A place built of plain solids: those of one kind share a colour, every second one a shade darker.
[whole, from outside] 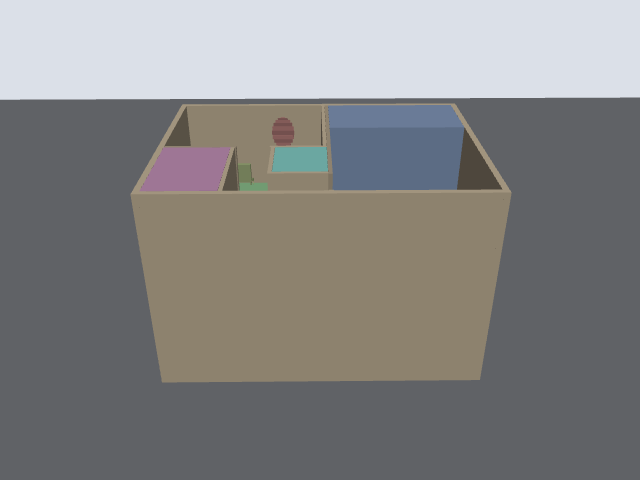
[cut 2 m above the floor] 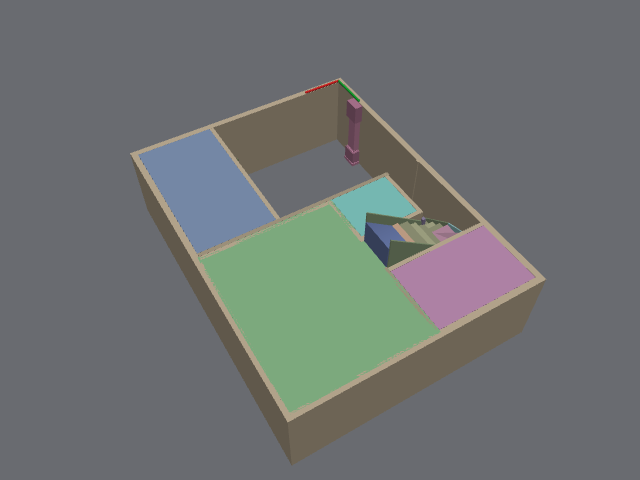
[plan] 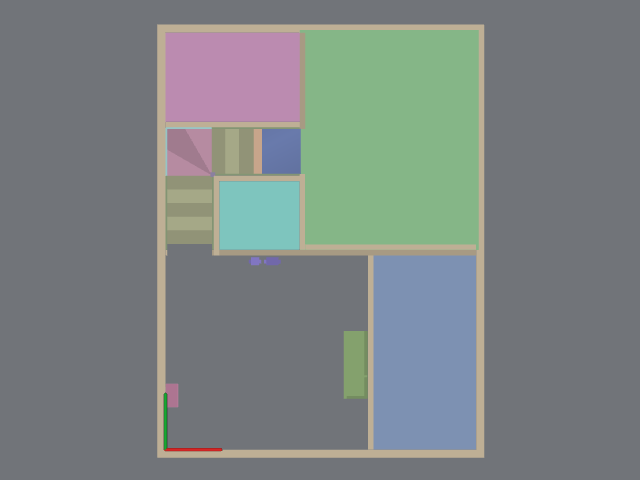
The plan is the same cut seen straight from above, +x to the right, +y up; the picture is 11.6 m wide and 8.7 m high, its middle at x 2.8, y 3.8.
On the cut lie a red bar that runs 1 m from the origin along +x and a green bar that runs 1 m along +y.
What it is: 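A farmhouse's boxed stair, a dwelling of no particular year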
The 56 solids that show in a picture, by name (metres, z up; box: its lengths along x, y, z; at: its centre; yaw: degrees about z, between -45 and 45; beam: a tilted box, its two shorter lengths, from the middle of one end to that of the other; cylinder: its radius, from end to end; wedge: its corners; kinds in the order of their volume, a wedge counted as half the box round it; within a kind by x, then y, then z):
{
 "upper_1": {"box": [3.25, 3.99, 2.77], "at": [4.06, 5.61, 1.34]},
 "beside_lower_1": {"box": [1.86, 3.52, 5.19], "at": [4.7, 1.76, 2.54]},
 "wall_1": {"box": [0.15, 7.86, 5.19], "at": [-0.07, 3.78, 2.54]},
 "wall_2": {"box": [0.032, 0.1, 5.19], "at": [0.02, 3.57, 2.54]},
 "wall_3": {"box": [0.1, 1.45, 5.19], "at": [0.92, 4.24, 2.54]},
 "wall_4": {"box": [2.53, 0.1, 5.19], "at": [1.27, 5.89, 2.54]},
 "wall_5": {"box": [1.66, 0.1, 5.19], "at": [1.7, 4.92, 2.54]},
 "wall_6": {"box": [0.1, 1.38, 5.19], "at": [2.48, 4.31, 2.54]},
 "wall_7": {"box": [0.1, 1.75, 5.19], "at": [2.48, 6.68, 2.54]},
 "wall_8": {"box": [5.93, 0.15, 5.19], "at": [2.81, -0.07, 2.54]},
 "wall_9": {"box": [5.93, 0.15, 5.19], "at": [2.81, 7.63, 2.54]},
 "wall_10": {"box": [4.79, 0.1, 5.19], "at": [3.24, 3.57, 2.54]},
 "wall_11": {"box": [0.1, 3.52, 2.74], "at": [3.72, 1.76, 1.32]},
 "wall_12": {"box": [3.1, 0.1, 5.19], "at": [4.08, 3.67, 2.54]},
 "wall_13": {"box": [0.15, 7.86, 5.19], "at": [5.71, 3.78, 2.54]},
 "behind_box_1": {"box": [2.43, 1.62, 5.19], "at": [1.22, 6.75, 2.54]},
 "beside_box_1": {"box": [1.46, 1.25, 5.19], "at": [1.7, 4.24, 2.54]},
 "carriage_1": {"wedge": [[0.83, 4.99, -0.05], [0.83, 4.99, 1.41], [0.83, 5.81, -0.05], [0.83, 5.81, 1.41], [2.45, 4.99, -0.05], [2.45, 4.99, 2.6], [2.45, 5.81, -0.05], [2.45, 5.81, 2.6]]},
 "string_1": {"wedge": [[0.0, 3.62, -0.05], [0.0, 3.62, 0.16], [0.0, 4.96, -0.05], [0.0, 4.96, 1.14], [0.03, 3.62, -0.05], [0.03, 3.62, 0.16], [0.03, 4.96, -0.05], [0.03, 4.96, 1.14]]},
 "string_2": {"wedge": [[0.84, 3.62, -0.05], [0.84, 3.62, 0.16], [0.84, 4.95, -0.05], [0.84, 4.95, 1.13], [0.87, 3.62, -0.05], [0.87, 3.62, 0.16], [0.87, 4.95, -0.05], [0.87, 4.95, 1.13]]},
 "string_3": {"wedge": [[0.84, 5.81, -0.05], [0.84, 5.81, 1.69], [0.84, 5.84, -0.05], [0.84, 5.84, 1.69], [2.43, 5.81, -0.05], [2.43, 5.81, 2.86], [2.43, 5.84, -0.05], [2.43, 5.84, 2.86]]},
 "string_4": {"wedge": [[0.89, 4.97, -0.05], [0.89, 4.97, 1.73], [0.89, 5.0, -0.05], [0.89, 5.0, 1.73], [2.43, 4.97, -0.05], [2.43, 4.97, 2.86], [2.43, 5.0, -0.05], [2.43, 5.0, 2.86]]},
 "longcase_clock_1": {"box": [0.17, 0.29, 1.07], "at": [0.09, 0.98, 0.99]},
 "longcase_clock_2": {"box": [0.22, 0.4, 0.37], "at": [0.11, 0.98, 0.27]},
 "longcase_clock_3": {"box": [0.22, 0.42, 0.52], "at": [0.11, 0.98, 1.77]},
 "longcase_clock_4": {"box": [0.23, 0.43, 0.14], "at": [0.12, 0.98, 0.02]},
 "tread_1": {"wedge": [[0.02, 3.73, 0.08], [0.02, 3.73, 0.18], [0.02, 4.03, 0.08], [0.02, 4.03, 0.18], [0.85, 3.73, 0.08], [0.85, 3.73, 0.18], [0.85, 4.03, 0.08], [0.85, 4.03, 0.18]]},
 "tread_2": {"wedge": [[0.02, 3.97, 0.36], [0.02, 3.98, 0.26], [0.02, 4.27, 0.26], [0.02, 4.27, 0.36], [0.85, 3.97, 0.36], [0.85, 3.98, 0.26], [0.85, 4.27, 0.26], [0.85, 4.27, 0.36]]},
 "tread_3": {"wedge": [[0.02, 4.22, 0.54], [0.02, 4.23, 0.44], [0.02, 4.52, 0.45], [0.02, 4.52, 0.55], [0.85, 4.22, 0.54], [0.85, 4.23, 0.44], [0.85, 4.52, 0.45], [0.85, 4.52, 0.55]]},
 "tread_4": {"wedge": [[0.02, 4.47, 0.62], [0.02, 4.47, 0.72], [0.02, 4.77, 0.63], [0.02, 4.77, 0.73], [0.85, 4.47, 0.62], [0.85, 4.47, 0.72], [0.85, 4.77, 0.63], [0.85, 4.77, 0.73]]},
 "tread_5": {"wedge": [[0.02, 4.72, 0.8], [0.02, 4.72, 0.9], [0.02, 5.01, 0.81], [0.02, 5.01, 0.91], [0.85, 4.72, 0.8], [0.85, 4.72, 0.9], [0.85, 5.01, 0.81], [0.85, 5.01, 0.91]]},
 "tread_6": {"wedge": [[0.84, 4.99, 1.53], [0.84, 4.99, 1.63], [0.84, 5.82, 1.53], [0.84, 5.82, 1.63], [1.13, 4.99, 1.53], [1.13, 4.99, 1.63], [1.13, 5.82, 1.53], [1.13, 5.82, 1.63]]},
 "tread_7": {"wedge": [[1.08, 4.99, 1.81], [1.08, 5.82, 1.81], [1.09, 4.99, 1.71], [1.09, 5.82, 1.71], [1.38, 4.99, 1.71], [1.38, 4.99, 1.81], [1.38, 5.82, 1.71], [1.38, 5.82, 1.81]]},
 "tread_8": {"wedge": [[1.33, 4.99, 1.89], [1.33, 4.99, 1.99], [1.33, 5.82, 1.89], [1.33, 5.82, 1.99], [1.63, 4.99, 1.89], [1.63, 4.99, 1.99], [1.63, 5.82, 1.89], [1.63, 5.82, 1.99]]},
 "winder_1": {"wedge": [[0.02, 4.96, 1.09], [0.02, 4.97, 0.99], [0.02, 5.52, 0.99], [0.02, 5.52, 1.09], [0.88, 4.96, 1.09], [0.88, 4.97, 0.99], [0.89, 4.97, 0.99], [0.89, 4.97, 1.09]]},
 "winder_2": {"wedge": [[0.02, 5.44, 1.27], [0.02, 5.45, 1.17], [0.02, 5.82, 1.17], [0.02, 5.82, 1.27], [0.42, 5.82, 1.17], [0.42, 5.82, 1.27], [0.88, 4.95, 1.17], [0.88, 4.95, 1.27]]},
 "winder_3": {"wedge": [[0.35, 5.82, 1.35], [0.35, 5.82, 1.45], [0.85, 4.95, 1.45], [0.86, 4.95, 1.35], [0.86, 4.95, 1.35], [0.86, 4.95, 1.45], [0.89, 5.82, 1.35], [0.89, 5.82, 1.45]]},
 "radiator_1": {"box": [0.14, 0.65, 0.57], "at": [5.52, 6.14, 3.1]},
 "stone_sink_1": {"box": [0.06, 1.23, 0.11], "at": [3.26, 1.53, 0.78]},
 "stone_sink_2": {"box": [0.32, 0.06, 0.11], "at": [3.44, 0.95, 0.78]},
 "stone_sink_3": {"box": [0.43, 1.23, 0.05], "at": [3.44, 1.53, 0.69]},
 "stone_sink_4": {"box": [0.32, 0.06, 0.11], "at": [3.44, 2.12, 0.78]},
 "stone_sink_5": {"box": [0.06, 1.23, 0.11], "at": [3.63, 1.53, 0.78]},
 "stone_sink_6": {"box": [0.012, 1.23, 0.23], "at": [3.66, 1.53, 0.94]},
 "string_turn_1": {"wedge": [[0.0, 4.96, -0.05], [0.0, 4.96, 1.14], [0.0, 5.84, -0.05], [0.0, 5.84, 1.43], [0.03, 4.96, -0.05], [0.03, 4.96, 1.14], [0.03, 5.81, -0.05], [0.03, 5.81, 1.43]]},
 "string_turn_2": {"wedge": [[0.0, 5.84, -0.05], [0.0, 5.84, 1.43], [0.03, 5.81, -0.05], [0.03, 5.81, 1.43], [0.84, 5.81, -0.05], [0.84, 5.81, 1.69], [0.84, 5.84, -0.05], [0.84, 5.84, 1.69]]},
 "coat_pegs_1": {"box": [0.15, 0.15, 0.67], "at": [1.62, 3.42, 1.22]},
 "coat_pegs_2": {"box": [0.22, 0.15, 0.81], "at": [1.94, 3.42, 1.15]},
 "wall_mirror_1": {"box": [0.034, 0.43, 0.09], "at": [5.61, 4.82, 3.98]},
 "wall_mirror_2": {"box": [0.034, 0.55, 0.11], "at": [5.61, 4.82, 4.08]},
 "wall_mirror_3": {"box": [0.034, 0.62, 0.13], "at": [5.61, 4.82, 4.2]},
 "wall_mirror_4": {"box": [0.034, 0.65, 0.13], "at": [5.61, 4.82, 4.33]},
 "wall_mirror_5": {"box": [0.034, 0.62, 0.13], "at": [5.61, 4.82, 4.46]},
 "wall_mirror_6": {"box": [0.034, 0.55, 0.11], "at": [5.61, 4.82, 4.58]},
 "wall_mirror_7": {"box": [0.034, 0.43, 0.09], "at": [5.61, 4.82, 4.68]},
 "riser_1": {"wedge": [[1.6, 4.99, 1.96], [1.6, 4.99, 2.08], [1.6, 5.82, 1.96], [1.6, 5.82, 2.08], [1.88, 4.99, 2.06], [1.88, 4.99, 2.08], [1.88, 5.82, 2.06], [1.88, 5.82, 2.08]]}
}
